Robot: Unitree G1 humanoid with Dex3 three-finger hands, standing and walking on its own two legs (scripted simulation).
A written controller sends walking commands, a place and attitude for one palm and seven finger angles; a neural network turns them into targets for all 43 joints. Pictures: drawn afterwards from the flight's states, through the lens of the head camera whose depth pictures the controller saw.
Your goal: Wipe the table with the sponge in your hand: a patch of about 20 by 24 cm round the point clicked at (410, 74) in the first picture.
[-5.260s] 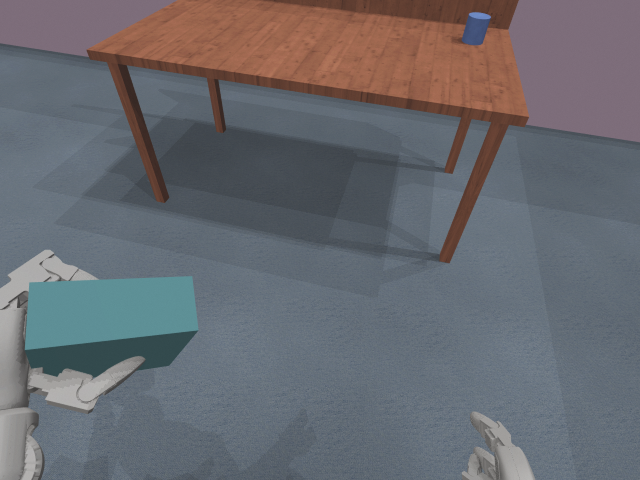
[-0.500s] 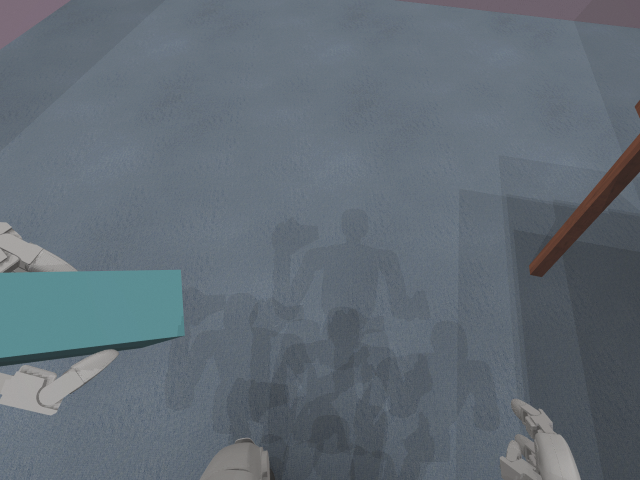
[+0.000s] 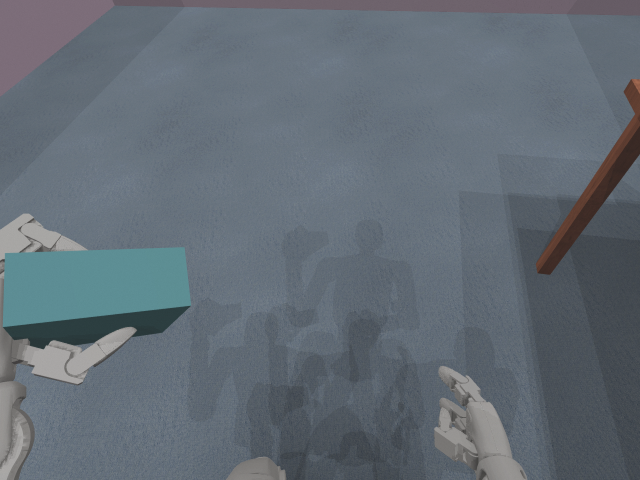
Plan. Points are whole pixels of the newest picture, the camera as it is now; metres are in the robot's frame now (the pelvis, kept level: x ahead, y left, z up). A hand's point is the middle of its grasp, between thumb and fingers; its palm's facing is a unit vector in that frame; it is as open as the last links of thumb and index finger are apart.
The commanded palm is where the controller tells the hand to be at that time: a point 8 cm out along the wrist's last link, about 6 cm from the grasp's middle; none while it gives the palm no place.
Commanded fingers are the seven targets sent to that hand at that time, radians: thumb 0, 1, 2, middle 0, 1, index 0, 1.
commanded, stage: turn to face it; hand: left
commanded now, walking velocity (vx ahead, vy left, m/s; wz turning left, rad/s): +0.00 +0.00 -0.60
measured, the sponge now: (126, 299) +0.23 +0.21 +0.17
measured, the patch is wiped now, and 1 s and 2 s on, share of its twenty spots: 0.00 0.00 0.00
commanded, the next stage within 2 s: none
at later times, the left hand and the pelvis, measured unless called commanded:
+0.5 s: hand (154, 306) +0.22 +0.17 +0.19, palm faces +0.15 -0.89 -0.43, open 9.7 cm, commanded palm +0.19 +0.22 +0.20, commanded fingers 0.00 0.10 1.30 -1.20 -1.60 -1.20 -1.60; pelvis -0.05 +0.00 +0.01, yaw -18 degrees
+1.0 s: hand (314, 386) +0.17 +0.02 +0.19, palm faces -0.19 -0.83 -0.53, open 9.7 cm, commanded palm +0.15 +0.09 +0.20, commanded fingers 0.00 0.10 1.30 -1.20 -1.60 -1.20 -1.60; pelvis -0.14 -0.04 +0.01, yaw -36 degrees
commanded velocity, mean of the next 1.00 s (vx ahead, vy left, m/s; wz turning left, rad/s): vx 0.00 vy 0.00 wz -0.60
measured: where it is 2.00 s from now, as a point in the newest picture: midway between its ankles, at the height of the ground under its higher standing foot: outside the picture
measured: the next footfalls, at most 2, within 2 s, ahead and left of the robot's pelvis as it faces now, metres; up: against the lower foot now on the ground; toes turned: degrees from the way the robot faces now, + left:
left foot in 0.40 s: +0.01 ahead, +0.12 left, +0.00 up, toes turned -10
right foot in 0.70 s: -0.08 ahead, -0.16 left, +0.00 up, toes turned -33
